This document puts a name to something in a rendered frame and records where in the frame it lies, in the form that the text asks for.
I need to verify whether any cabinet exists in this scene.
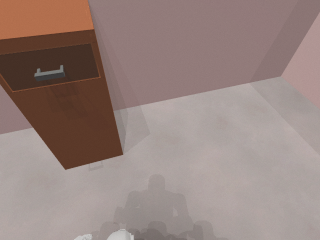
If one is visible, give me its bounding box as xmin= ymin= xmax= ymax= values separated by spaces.
xmin=0 ymin=0 xmax=123 ymax=170

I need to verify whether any robot left thigh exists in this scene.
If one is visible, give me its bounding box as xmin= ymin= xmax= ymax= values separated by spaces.
xmin=107 ymin=230 xmax=134 ymax=240

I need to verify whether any drawer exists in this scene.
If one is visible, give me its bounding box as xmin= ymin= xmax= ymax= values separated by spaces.
xmin=0 ymin=42 xmax=99 ymax=91

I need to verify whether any handle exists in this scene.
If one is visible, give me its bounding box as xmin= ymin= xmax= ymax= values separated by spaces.
xmin=34 ymin=65 xmax=65 ymax=82

